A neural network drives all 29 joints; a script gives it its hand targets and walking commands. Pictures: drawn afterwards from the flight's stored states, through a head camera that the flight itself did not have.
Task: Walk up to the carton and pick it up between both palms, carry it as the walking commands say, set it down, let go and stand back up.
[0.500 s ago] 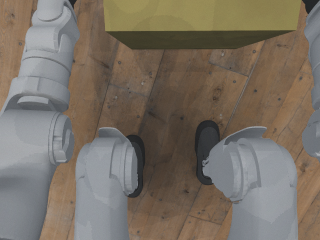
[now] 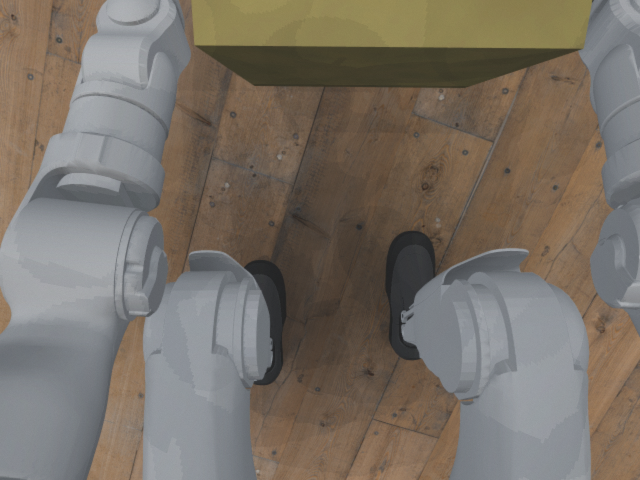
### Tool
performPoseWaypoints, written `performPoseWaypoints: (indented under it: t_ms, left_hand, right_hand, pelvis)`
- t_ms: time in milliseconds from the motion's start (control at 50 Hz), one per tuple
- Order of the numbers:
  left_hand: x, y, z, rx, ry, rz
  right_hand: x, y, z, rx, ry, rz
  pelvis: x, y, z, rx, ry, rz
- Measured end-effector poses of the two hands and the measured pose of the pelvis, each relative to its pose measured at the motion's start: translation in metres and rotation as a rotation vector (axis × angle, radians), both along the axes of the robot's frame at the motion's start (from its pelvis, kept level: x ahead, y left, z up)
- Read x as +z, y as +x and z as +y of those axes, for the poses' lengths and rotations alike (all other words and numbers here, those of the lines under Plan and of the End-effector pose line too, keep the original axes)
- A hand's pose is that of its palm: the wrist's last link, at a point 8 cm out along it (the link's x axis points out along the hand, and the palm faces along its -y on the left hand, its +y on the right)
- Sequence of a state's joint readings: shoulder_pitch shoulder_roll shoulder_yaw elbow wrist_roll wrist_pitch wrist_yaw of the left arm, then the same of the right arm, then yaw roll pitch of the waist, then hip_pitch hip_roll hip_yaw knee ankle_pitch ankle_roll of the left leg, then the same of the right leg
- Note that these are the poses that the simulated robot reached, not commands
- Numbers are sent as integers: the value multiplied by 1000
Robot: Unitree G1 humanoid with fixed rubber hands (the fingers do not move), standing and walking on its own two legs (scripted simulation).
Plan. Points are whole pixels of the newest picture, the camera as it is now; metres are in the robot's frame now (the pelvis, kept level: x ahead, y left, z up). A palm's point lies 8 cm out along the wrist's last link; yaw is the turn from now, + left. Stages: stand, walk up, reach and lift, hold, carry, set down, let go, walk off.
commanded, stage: reach and lift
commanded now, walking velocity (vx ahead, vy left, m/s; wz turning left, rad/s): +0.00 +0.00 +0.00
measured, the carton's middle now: out of the picture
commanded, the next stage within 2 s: none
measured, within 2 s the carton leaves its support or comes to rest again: leaves its support in 0.84 s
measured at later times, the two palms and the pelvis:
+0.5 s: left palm out of the picture +0.56 +0.14 -0.17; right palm out of the picture +0.55 -0.23 -0.17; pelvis +0.00 +0.00 +0.01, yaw +1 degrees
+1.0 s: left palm out of the picture +0.56 +0.15 -0.14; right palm out of the picture +0.55 -0.23 -0.14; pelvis +0.00 +0.00 +0.00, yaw +1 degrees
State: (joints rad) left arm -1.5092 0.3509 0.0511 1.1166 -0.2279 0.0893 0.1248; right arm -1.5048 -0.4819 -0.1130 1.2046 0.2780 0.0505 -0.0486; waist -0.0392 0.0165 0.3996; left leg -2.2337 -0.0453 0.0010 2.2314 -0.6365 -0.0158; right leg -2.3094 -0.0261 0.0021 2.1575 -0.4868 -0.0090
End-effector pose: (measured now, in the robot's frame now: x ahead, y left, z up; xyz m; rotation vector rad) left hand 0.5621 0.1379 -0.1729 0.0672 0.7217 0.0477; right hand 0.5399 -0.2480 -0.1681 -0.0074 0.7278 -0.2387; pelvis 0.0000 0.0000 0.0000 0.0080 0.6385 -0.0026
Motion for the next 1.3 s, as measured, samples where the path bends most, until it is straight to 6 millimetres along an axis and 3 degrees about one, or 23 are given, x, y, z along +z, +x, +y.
performPoseWaypoints:
  t_ms: [400,840,1300]
  left_hand:
    - [3,-2,6,12,8,17]
    - [5,-5,12,40,-9,26]
    - [76,4,4,35,-26,-9]
  right_hand:
    - [1,2,13,49,8,13]
    - [8,9,18,64,7,24]
    - [72,6,12,53,30,-15]
  pelvis:
    - [8,-3,-1,4,2,-9]
    - [-2,2,-2,20,1,6]
    - [29,7,-1,10,13,114]
